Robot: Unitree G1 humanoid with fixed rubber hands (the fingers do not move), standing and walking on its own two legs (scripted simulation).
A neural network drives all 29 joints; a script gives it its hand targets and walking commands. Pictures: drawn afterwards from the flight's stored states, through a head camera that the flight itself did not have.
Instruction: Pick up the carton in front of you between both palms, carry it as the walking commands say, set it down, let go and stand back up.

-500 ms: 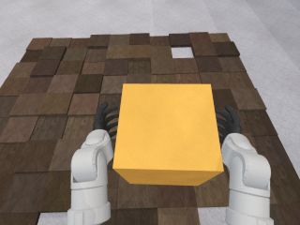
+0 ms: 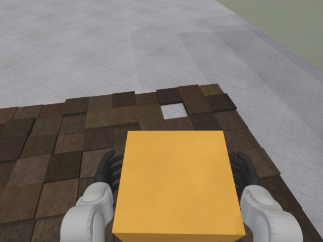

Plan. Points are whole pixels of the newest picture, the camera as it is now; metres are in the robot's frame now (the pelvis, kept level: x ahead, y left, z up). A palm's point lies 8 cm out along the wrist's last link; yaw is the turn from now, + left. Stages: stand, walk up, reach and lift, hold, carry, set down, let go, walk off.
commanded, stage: carry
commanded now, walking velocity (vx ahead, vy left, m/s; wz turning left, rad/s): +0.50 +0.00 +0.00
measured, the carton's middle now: (174, 195) +0.26 -0.01 +0.02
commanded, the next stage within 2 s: none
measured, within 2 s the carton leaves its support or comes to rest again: neither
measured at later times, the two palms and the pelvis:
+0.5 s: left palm (138, 89) +0.64 +0.10 +0.06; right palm (219, 87) +0.66 -0.21 +0.04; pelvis +0.31 -0.07 -0.03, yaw +2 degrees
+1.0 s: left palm (149, 43) +0.97 +0.07 +0.09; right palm (213, 43) +0.96 -0.24 +0.09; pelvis +0.66 -0.08 -0.02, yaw +1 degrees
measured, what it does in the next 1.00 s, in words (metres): walks ahead: right foot, then left foot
